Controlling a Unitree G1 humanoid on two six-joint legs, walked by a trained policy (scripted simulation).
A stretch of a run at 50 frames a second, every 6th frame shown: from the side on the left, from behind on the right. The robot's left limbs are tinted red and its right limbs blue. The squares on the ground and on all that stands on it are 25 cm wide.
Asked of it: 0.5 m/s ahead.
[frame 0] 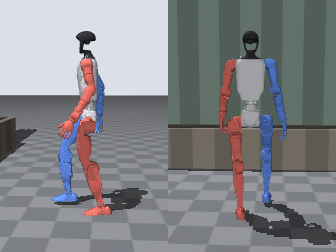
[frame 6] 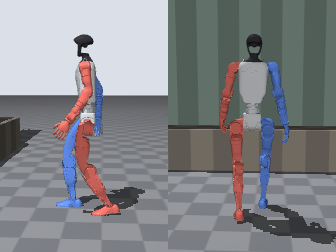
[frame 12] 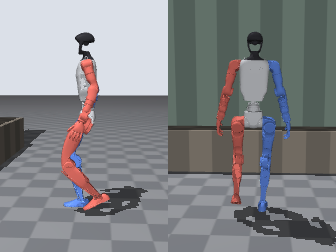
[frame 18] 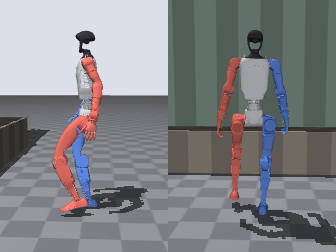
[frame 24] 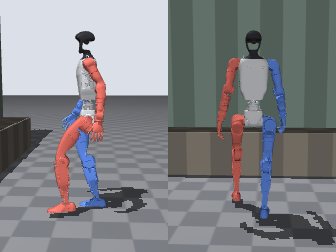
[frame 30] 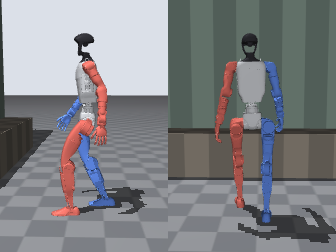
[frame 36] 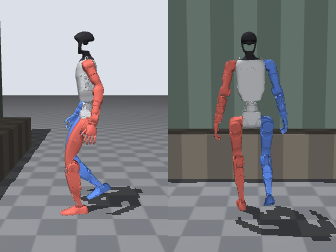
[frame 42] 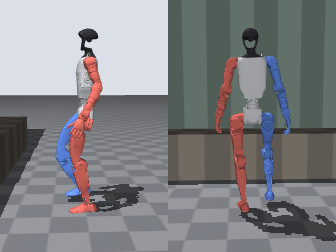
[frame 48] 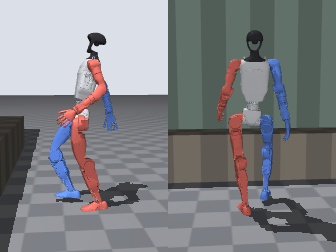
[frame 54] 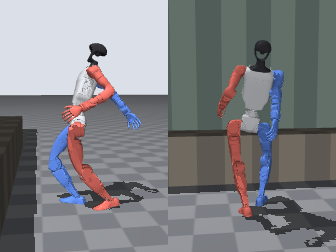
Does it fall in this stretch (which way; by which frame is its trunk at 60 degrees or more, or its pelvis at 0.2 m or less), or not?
no
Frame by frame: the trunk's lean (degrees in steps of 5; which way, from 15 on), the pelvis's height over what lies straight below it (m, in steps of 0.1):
0: 5, 0.8
6: 5, 0.8
12: 5, 0.8
18: 0, 0.8
24: 0, 0.8
30: 5, 0.8
36: 5, 0.8
42: 5, 0.8
48: 15 backward, 0.8
54: 20 backward, 0.7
